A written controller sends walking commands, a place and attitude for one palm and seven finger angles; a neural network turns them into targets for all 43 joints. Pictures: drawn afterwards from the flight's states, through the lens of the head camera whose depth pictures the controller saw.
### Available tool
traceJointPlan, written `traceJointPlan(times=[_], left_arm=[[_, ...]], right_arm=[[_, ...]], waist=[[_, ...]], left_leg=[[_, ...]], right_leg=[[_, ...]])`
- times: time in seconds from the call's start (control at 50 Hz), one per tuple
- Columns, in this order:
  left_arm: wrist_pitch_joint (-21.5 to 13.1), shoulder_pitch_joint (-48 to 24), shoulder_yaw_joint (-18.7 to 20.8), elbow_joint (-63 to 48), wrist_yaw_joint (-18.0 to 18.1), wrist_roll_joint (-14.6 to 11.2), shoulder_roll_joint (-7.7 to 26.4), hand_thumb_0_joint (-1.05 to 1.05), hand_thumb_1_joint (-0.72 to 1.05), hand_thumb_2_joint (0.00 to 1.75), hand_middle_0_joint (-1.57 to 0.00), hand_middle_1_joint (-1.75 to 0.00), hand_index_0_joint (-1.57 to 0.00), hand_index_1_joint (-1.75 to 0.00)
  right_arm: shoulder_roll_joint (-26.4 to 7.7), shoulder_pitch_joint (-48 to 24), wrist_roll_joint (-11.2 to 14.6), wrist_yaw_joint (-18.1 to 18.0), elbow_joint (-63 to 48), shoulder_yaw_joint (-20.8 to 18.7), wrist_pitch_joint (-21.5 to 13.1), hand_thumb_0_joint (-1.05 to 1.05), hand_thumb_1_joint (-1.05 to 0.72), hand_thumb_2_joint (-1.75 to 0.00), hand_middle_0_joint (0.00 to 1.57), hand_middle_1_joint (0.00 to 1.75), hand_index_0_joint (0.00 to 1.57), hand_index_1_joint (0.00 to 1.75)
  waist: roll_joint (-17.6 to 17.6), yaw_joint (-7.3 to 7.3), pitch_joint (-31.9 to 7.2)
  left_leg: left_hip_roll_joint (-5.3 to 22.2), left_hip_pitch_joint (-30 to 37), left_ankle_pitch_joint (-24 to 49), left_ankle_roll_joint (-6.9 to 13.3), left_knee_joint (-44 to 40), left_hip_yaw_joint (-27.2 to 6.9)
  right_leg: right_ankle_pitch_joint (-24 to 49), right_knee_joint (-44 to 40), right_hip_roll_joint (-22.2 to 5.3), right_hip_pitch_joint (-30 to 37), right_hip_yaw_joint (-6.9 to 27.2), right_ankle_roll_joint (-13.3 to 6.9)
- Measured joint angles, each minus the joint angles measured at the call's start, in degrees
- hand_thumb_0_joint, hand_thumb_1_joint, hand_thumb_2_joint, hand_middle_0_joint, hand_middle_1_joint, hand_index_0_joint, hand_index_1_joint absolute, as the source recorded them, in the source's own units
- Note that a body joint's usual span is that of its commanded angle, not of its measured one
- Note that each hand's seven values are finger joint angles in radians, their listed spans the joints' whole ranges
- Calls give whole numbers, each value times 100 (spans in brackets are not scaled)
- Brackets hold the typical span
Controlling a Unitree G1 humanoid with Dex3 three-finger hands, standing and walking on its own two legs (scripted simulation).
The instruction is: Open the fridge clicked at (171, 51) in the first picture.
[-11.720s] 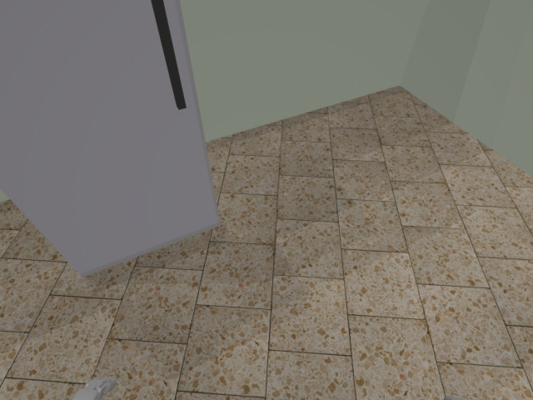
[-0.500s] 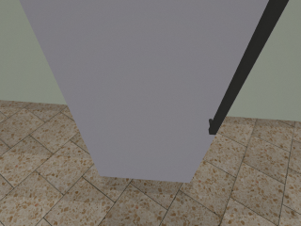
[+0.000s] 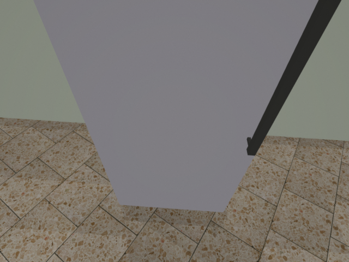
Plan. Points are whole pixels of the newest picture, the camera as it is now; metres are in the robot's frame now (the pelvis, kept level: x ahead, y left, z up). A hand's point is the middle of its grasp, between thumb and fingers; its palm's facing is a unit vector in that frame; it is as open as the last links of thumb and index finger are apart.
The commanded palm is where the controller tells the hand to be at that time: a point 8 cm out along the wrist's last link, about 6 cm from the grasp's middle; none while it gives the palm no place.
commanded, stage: look again from close up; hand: right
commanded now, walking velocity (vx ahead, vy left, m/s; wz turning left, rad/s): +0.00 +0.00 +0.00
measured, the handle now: (281, 81) +0.47 -0.21 +0.20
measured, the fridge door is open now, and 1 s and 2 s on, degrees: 0 0 0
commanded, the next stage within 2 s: raise the hand to about handle height in 0.30 s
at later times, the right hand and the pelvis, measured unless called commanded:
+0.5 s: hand out of the picture +0.05 -0.19 -0.13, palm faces +0.21 +0.95 -0.25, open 7.2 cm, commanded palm +0.10 -0.22 -0.06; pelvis -0.01 +0.00 +0.00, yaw +0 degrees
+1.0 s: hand out of the picture +0.13 -0.22 +0.00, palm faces +0.21 +0.97 -0.07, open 9.7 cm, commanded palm +0.13 -0.26 +0.01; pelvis -0.03 -0.01 -0.06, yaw -4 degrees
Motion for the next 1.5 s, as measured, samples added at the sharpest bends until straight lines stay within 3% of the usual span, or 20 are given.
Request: traceJointPlan(times=[0.42, 0.46, 0.54, 0.6, 0.64, 0.7, 0.76, 0.82, 0.88, 0.98, 1.02, 1.06, 1.1, 1.16, 1.2, 1.24, 1.3, 1.36, 1.42, 1.5], left_arm=[[15, 45, 14, -27, -19, -12, -27, 0, 91, 90, -20, -30, -20, -30], [-215, 204, -70, -518, 103, -106, 83, 1, 91, 90, -20, -30, -20, -30], [-1001, 387, 45, -1231, 297, -332, 543, 2, 92, 90, -20, -30, -21, -30], [-1362, 96, 132, -1780, 329, -315, 825, 2, 92, 90, -20, -30, -20, -30], [-1483, -182, 216, -2173, 259, -253, 886, 2, 92, 90, -20, -30, -20, -30], [-1526, -577, 326, -2788, 17, -161, 861, 2, 91, 90, -20, -30, -20, -30], [-1383, -811, 413, -3388, -192, -140, 856, 1, 91, 90, -20, -30, -20, -30], [-1108, -897, 457, -3852, -212, -155, 873, 1, 91, 90, -20, -30, -20, -30], [-968, -876, 443, -4120, -146, -151, 864, 1, 90, 90, -19, -30, -20, -30], [-1035, -779, 132, -3986, -44, -130, 696, 1, 90, 90, -19, -30, -20, -30], [-1086, -760, -55, -3802, -18, -150, 617, 1, 90, 90, -20, -30, -20, -30], [-1100, -711, -228, -3618, 12, -189, 517, 1, 90, 90, -20, -30, -20, -30], [-1062, -615, -364, -3479, 44, -244, 401, 1, 90, 90, -20, -30, -21, -30], [-944, -404, -455, -3394, 111, -319, 275, 1, 90, 90, -20, -30, -21, -30], [-900, -251, -432, -3381, 161, -339, 255, 1, 90, 90, -20, -30, -21, -30], [-917, -107, -351, -3368, 191, -340, 292, 1, 90, 90, -20, -30, -21, -30], [-1020, 72, -186, -3315, 183, -316, 421, 1, 90, 90, -20, -30, -21, -30], [-1163, 144, -82, -3231, 158, -305, 637, 1, 90, 90, -20, -30, -21, -30], [-1305, 80, -44, -3143, 190, -337, 855, 1, 90, 90, -20, -30, -21, -30], [-1416, -132, -65, -3083, 328, -389, 950, 1, 90, 90, -20, -30, -21, -30]], right_arm=[[42, 44, -12, -28, -9, -4, -49, 0, -91, -90, 20, 30, 20, 30], [-77, 656, 404, -165, -1816, -25, 481, 3, -95, -90, 21, 31, 20, 31], [-221, 1085, 875, -528, -4188, -21, -12, 5, -94, -88, 21, 32, 20, 32], [-215, 725, 1041, -403, -5220, -61, -681, 4, -89, -87, 21, 35, 20, 35], [-171, 302, 1109, -86, -5441, -180, -1313, 3, -84, -85, 21, 37, 20, 37], [-24, 41, 1312, 722, -5618, -364, -2292, 2, -77, -83, 21, 41, 20, 41], [40, 390, 1284, 1440, -5778, -434, -2694, 1, -70, -80, 22, 45, 21, 45], [-75, 1035, 1191, 1586, -6053, -398, -2325, 1, -62, -77, 23, 49, 22, 49], [-211, 1539, 1140, 1294, -6320, -453, -2040, 1, -55, -74, 24, 54, 23, 54], [-398, 1498, 1252, 941, -6944, -742, -2520, 1, -42, -69, 24, 61, 23, 61], [-422, 1113, 1340, 1119, -7102, -727, -2688, 1, -38, -68, 24, 64, 23, 64], [-487, 643, 1361, 1428, -7132, -652, -2598, 1, -33, -66, 24, 67, 23, 67], [-610, 262, 1352, 1752, -7036, -602, -2218, 1, -28, -64, 24, 70, 23, 70], [-779, 49, 1458, 2009, -6824, -681, -1304, 1, -21, -61, 25, 75, 24, 75], [-805, 143, 1614, 1924, -6817, -857, -797, 0, -17, -59, 26, 78, 25, 78], [-775, 320, 1756, 1694, -6930, -1094, -563, 0, -12, -57, 26, 81, 25, 81], [-748, 560, 1793, 1338, -7183, -1432, -699, 0, -5, -54, 27, 85, 26, 85], [-801, 549, 1712, 1265, -7274, -1610, -1029, 0, 2, -51, 27, 90, 26, 90], [-838, 322, 1693, 1505, -7129, -1589, -1145, 0, 9, -48, 27, 94, 26, 94], [-989, -121, 1711, 1950, -6708, -1501, -834, 0, 18, -44, 28, 100, 27, 100]], waist=[[-6, -23, 0], [-29, -60, 48], [-270, 14, -272], [-348, 140, -475], [-255, 180, -619], [27, 200, -751], [251, 169, -798], [362, 12, -793], [301, -163, -748], [108, -352, -697], [-16, -353, -639], [-125, -312, -616], [-195, -223, -630], [-223, -31, -658], [-199, 82, -670], [-170, 130, -668], [-110, 83, -672], [-93, -12, -637], [-141, -76, -579], [-155, -109, -527]], left_leg=[[-68, -74, 78, 39, -57, 58], [-82, -155, 41, 34, 99, 12], [55, -327, -134, -23, 399, 90], [142, -688, -300, -71, 808, 135], [169, -1114, -430, -70, 1199, 108], [151, -1754, -632, -10, 1821, 18], [127, -2178, -852, 14, 2338, -27], [137, -2413, -1015, 19, 2662, -16], [157, -2521, -1095, 9, 2795, 116], [183, -2705, -1150, -4, 2934, 393], [187, -2720, -1148, -12, 2952, 479], [188, -2709, -1120, -27, 2919, 506], [177, -2658, -1061, -51, 2816, 463], [163, -2477, -939, -100, 2549, 300], [154, -2314, -859, -131, 2349, 185], [139, -2142, -793, -148, 2164, 107], [134, -1955, -735, -166, 1973, 62], [155, -1829, -716, -183, 1872, 117], [180, -1711, -698, -204, 1796, 193], [190, -1494, -638, -221, 1627, 208]], right_leg=[[-7, 160, -83, -186, 40, 53], [-98, 304, -99, -232, 0, 33], [-183, 545, 15, -426, 86, -33], [-320, 963, 73, -814, 131, -80], [-453, 1340, 78, -1221, 101, -81], [-706, 1952, 28, -1808, 1, -52], [-955, 2474, -23, -2205, -50, -30], [-1134, 2815, -31, -2449, -39, -47], [-1237, 3074, -32, -2663, 93, -71], [-1340, 3474, -32, -3065, 371, -82], [-1362, 3586, -29, -3153, 456, -93], [-1355, 3607, -26, -3175, 484, -108], [-1317, 3509, -31, -3109, 440, -130], [-1207, 3159, -26, -2835, 280, -167], [-1123, 2882, -18, -2602, 168, -181], [-1059, 2651, -16, -2385, 93, -187], [-1001, 2432, -6, -2175, 52, -197], [-977, 2370, 19, -2095, 110, -214], [-963, 2360, 45, -2041, 189, -234], [-902, 2205, 67, -1838, 207, -252]])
